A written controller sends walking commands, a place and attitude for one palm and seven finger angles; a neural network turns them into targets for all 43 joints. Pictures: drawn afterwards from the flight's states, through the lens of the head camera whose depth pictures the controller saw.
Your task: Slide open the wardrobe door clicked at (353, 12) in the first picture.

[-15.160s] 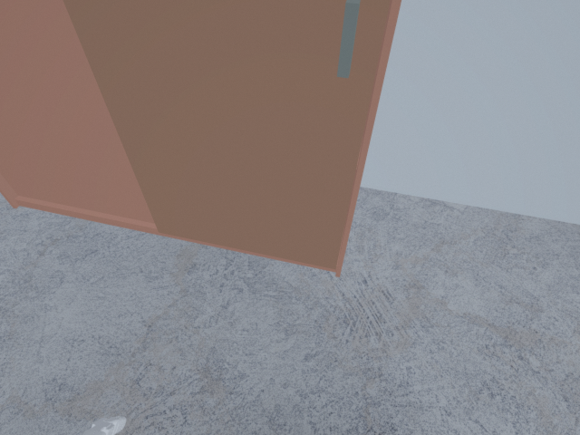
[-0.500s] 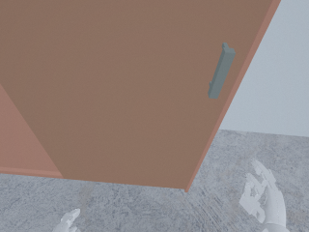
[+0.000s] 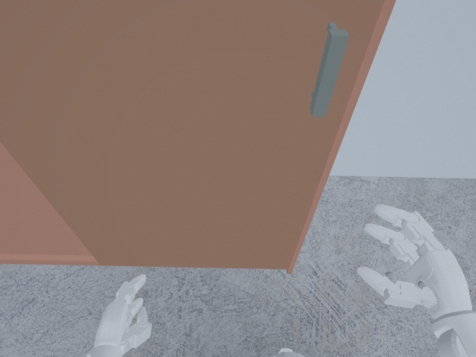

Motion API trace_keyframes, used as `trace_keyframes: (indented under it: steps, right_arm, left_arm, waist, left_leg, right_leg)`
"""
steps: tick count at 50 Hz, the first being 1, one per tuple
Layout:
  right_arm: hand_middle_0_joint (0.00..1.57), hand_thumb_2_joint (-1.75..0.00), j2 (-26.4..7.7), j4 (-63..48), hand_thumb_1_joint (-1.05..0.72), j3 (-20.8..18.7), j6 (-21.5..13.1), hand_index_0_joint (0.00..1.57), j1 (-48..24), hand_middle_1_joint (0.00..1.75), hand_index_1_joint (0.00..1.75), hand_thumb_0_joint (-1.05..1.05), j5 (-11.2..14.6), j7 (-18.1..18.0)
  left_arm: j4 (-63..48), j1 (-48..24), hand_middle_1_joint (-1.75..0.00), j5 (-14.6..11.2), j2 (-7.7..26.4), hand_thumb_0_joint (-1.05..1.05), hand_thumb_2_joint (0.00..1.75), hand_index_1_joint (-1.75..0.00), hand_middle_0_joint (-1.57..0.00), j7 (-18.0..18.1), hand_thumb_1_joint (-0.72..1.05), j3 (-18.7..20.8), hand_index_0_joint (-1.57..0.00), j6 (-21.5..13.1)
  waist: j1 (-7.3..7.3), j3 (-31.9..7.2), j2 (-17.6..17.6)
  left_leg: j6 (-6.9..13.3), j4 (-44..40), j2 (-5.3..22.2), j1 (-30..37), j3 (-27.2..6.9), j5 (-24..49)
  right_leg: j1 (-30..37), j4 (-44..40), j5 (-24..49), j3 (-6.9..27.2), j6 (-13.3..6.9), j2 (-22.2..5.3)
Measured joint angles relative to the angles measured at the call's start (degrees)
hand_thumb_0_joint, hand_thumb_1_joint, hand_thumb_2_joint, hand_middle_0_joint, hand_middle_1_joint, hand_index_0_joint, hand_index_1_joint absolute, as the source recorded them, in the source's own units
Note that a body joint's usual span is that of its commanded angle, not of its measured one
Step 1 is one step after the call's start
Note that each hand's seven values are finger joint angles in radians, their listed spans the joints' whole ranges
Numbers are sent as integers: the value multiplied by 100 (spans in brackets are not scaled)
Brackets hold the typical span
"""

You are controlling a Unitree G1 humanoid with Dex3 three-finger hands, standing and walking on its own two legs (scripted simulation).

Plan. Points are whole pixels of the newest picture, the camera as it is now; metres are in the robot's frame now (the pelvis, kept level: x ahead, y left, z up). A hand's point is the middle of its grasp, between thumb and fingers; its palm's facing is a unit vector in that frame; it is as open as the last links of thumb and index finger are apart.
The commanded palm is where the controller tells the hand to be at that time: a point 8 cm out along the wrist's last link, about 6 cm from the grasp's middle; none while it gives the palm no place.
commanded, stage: raise the hand with hooked fingers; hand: right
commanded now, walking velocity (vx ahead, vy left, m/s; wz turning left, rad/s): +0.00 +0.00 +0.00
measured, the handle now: (324, 70) +0.54 -0.12 +0.22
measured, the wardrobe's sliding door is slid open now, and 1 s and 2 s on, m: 0.00 0.00 0.00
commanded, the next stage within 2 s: move the hooked fingers beside the handle in 1.40 s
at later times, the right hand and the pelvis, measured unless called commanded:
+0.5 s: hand (473, 221) +0.27 -0.27 +0.18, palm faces +0.07 +0.99 -0.09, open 13.2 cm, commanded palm +0.24 -0.31 +0.18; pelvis +0.02 -0.02 +0.03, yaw +0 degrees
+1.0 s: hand out of the picture +0.30 -0.29 +0.24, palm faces +0.07 +0.99 -0.11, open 14.0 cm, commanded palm +0.25 -0.32 +0.25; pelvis +0.01 +0.00 +0.04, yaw +0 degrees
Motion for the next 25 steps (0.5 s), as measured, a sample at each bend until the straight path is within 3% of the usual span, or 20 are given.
trace_keyframes:
  steps: [2, 4, 8, 12, 18, 25]
  right_arm:
    - [25, -61, -86, 48, -24, -169, 535, 24, 28, 72, 72, 1, 126, -54]
    - [25, -59, -73, -51, -19, -421, 805, 25, 176, 75, 75, 1, 287, -234]
    - [26, -55, 63, -540, -10, -784, 672, 25, 435, 81, 81, 1, 378, -639]
    - [26, -51, 126, -788, -1, -724, 528, 26, 372, 87, 87, 1, 243, -600]
    - [27, -45, -106, -525, 14, -557, 1103, 27, -58, 96, 96, 0, 150, -224]
    - [29, -38, -363, -578, 30, -1082, 1373, 28, -633, 107, 107, 0, 331, -276]
  left_arm:
    - [-69, 115, -30, -7, -77, 1, 90, -30, -20, 4, 90, -42, -21, 53]
    - [-106, 268, -30, -4, -109, 1, 90, -30, -20, -6, 90, -38, -21, 54]
    - [-54, 560, -30, 11, -10, 1, 90, -30, -20, -81, 90, 43, -21, -70]
    - [107, 617, -30, -4, 224, 1, 90, -30, -20, -120, 90, 112, -21, -186]
    - [151, 314, -30, -64, 360, 1, 90, -30, -20, 45, 90, 117, -20, -227]
    - [-18, 74, -30, -88, 242, 1, 90, -30, -20, 83, 90, -3, -20, -294]
  waist:
    - [105, -10, -20]
    - [152, -38, -12]
    - [66, -76, 29]
    - [-71, -63, 1]
    - [-127, 56, 12]
    - [-191, 100, 85]
  left_leg:
    - [-34, -195, 7, 104, -119, 99]
    - [-61, -378, 11, 218, -214, 177]
    - [-100, -623, 34, 432, -268, 244]
    - [-150, -766, 84, 631, -205, 262]
    - [-190, -1036, 135, 940, -188, 380]
    - [-170, -1494, 106, 1434, -187, 575]
  right_leg:
    - [177, -240, 73, -127, -28, 0]
    - [341, -446, 122, -228, -51, 2]
    - [555, -656, 145, -291, -84, 34]
    - [681, -716, 141, -237, -132, 102]
    - [978, -975, 256, -232, -175, 173]
    - [1458, -1379, 413, -236, -149, 173]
